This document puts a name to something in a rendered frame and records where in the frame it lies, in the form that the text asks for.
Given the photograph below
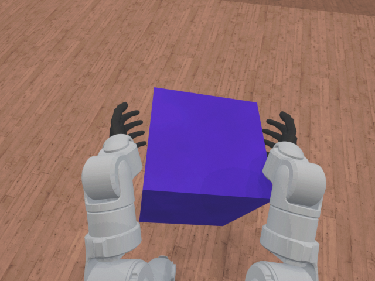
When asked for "robot left thigh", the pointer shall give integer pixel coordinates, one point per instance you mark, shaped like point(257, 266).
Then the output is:
point(163, 269)

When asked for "robot left hand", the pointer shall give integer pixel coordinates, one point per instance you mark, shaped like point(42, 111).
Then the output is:
point(118, 120)

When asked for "carton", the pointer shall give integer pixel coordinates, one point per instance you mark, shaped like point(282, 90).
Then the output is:
point(204, 160)

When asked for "robot right upper arm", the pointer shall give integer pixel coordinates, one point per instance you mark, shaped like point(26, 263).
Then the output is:
point(271, 271)

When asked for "robot right hand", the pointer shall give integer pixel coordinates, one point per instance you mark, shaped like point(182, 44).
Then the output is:
point(288, 130)

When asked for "robot left upper arm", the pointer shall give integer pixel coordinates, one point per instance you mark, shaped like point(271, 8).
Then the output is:
point(122, 270)

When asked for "robot right forearm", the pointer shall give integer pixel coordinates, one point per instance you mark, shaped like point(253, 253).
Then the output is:
point(295, 206)

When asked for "robot left forearm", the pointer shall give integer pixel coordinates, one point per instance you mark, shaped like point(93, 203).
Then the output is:
point(109, 200)

